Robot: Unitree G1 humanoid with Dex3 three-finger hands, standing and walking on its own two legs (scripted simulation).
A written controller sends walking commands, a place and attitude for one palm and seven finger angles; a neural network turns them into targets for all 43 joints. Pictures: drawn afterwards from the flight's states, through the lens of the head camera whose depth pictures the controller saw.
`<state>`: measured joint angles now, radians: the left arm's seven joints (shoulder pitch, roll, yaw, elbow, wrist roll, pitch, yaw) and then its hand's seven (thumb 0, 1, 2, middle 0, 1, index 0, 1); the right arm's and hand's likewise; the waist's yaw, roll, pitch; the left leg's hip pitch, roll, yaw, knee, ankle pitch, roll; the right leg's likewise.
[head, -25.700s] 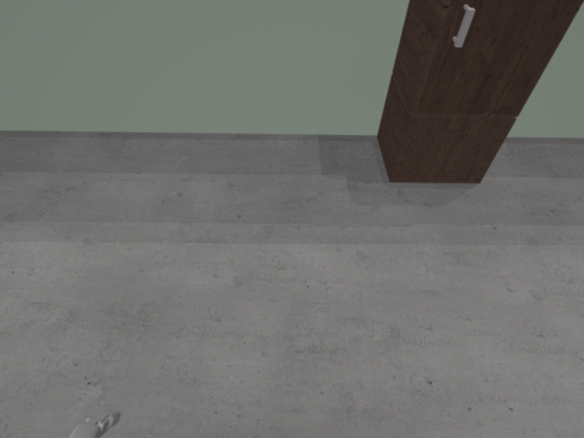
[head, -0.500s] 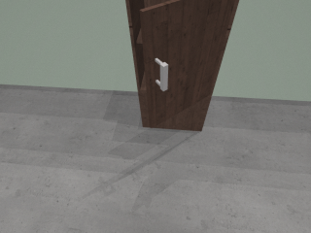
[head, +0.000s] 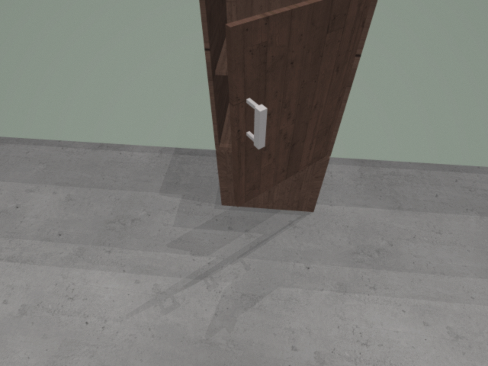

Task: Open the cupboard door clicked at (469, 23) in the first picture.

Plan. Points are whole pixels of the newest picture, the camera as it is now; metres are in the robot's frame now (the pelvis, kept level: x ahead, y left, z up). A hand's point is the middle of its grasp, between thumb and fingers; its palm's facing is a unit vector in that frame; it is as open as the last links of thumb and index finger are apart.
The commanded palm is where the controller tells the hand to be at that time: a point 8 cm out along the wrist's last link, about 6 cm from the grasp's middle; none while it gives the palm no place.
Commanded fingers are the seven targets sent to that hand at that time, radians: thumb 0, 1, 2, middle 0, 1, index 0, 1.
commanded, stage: let the arm hang, fingers relaxed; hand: left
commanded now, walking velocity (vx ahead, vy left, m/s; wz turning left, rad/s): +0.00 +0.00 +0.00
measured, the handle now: (255, 123) +0.66 +0.01 +0.00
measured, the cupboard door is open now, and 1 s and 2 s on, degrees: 41 41 41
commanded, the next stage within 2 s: look to check the result in 0.02 s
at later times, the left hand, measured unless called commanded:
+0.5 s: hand out of the picture +0.08 +0.24 -0.16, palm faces +0.00 -0.95 -0.32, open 7.4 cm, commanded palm none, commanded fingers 0.00 0.90 0.90 -0.20 -0.30 -0.20 -0.30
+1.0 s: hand out of the picture +0.11 +0.22 -0.17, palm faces -0.08 -0.95 -0.30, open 7.4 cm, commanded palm none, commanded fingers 0.00 0.90 0.90 -0.20 -0.30 -0.20 -0.30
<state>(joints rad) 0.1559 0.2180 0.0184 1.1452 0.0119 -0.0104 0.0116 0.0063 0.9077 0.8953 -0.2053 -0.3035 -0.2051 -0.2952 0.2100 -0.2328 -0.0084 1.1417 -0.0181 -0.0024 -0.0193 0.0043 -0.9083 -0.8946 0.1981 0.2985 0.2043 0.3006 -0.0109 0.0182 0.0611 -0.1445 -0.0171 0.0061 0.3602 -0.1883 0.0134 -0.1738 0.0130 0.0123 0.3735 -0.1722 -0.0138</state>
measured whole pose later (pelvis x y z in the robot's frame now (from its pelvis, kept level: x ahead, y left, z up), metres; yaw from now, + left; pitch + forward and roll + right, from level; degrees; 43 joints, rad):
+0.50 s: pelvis +0.02 +0.00 +0.00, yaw +0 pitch -1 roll +0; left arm 0.11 0.29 0.02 1.14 0.01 -0.02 0.01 0.01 0.91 0.90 -0.21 -0.30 -0.20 -0.30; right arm 0.12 -0.29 -0.01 1.13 -0.01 -0.01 -0.01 0.00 -0.91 -0.89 0.20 0.30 0.21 0.30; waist 0.00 0.02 0.07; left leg -0.12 -0.03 0.00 0.32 -0.19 0.02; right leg -0.15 0.00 0.01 0.34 -0.18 -0.01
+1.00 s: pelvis +0.03 +0.00 -0.01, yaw -5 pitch +0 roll +1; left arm 0.13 0.28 0.04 1.06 0.02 0.04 0.00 0.01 0.91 0.90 -0.20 -0.30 -0.20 -0.30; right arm 0.12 -0.26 -0.02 1.04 -0.02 0.02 -0.03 0.00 -0.91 -0.89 0.20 0.30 0.21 0.30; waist 0.01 -0.01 0.08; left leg -0.14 0.00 0.10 0.42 -0.27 0.01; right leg -0.24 0.04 0.09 0.51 -0.25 -0.02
